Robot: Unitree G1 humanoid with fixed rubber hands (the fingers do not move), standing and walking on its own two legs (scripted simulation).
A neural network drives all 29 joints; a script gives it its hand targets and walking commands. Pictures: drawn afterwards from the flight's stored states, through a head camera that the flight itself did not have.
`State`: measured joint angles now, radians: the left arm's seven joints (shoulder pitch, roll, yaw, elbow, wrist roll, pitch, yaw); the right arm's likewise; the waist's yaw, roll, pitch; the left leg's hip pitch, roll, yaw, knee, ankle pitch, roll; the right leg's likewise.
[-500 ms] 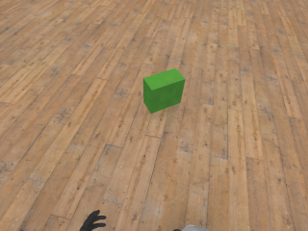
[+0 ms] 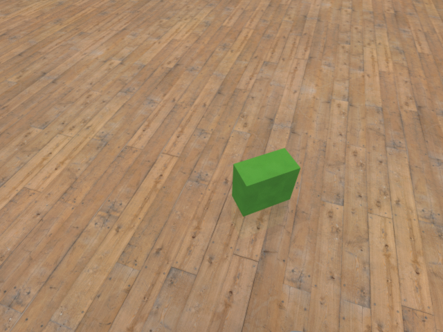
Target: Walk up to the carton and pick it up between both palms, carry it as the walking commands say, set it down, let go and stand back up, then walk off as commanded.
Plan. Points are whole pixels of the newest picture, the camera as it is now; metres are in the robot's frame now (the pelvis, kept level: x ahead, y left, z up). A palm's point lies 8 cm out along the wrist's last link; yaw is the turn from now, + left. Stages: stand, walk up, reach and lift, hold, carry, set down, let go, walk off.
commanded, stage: walk up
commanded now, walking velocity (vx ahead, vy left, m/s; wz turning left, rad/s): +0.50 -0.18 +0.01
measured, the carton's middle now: (263, 182) +0.92 -0.13 -0.64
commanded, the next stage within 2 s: none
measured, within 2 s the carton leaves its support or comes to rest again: neither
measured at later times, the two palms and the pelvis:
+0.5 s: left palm (180, 300) +0.21 +0.13 -0.12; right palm (395, 264) +0.31 -0.35 -0.14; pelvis +0.24 -0.09 +0.01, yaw +1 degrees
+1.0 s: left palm (176, 208) +0.44 +0.18 -0.15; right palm (358, 212) +0.43 -0.29 -0.11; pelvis +0.43 -0.05 +0.01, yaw +0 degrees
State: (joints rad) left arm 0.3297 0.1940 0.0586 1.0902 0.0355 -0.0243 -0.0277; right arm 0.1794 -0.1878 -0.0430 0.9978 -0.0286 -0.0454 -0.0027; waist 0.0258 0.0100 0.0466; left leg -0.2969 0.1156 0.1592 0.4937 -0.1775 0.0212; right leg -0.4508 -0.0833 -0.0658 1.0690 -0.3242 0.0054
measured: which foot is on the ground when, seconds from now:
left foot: down 0.00-0.28, up 0.30-0.70, down 0.72-1.00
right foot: up 0.00-0.26, down 0.28-0.74, up 0.76-1.00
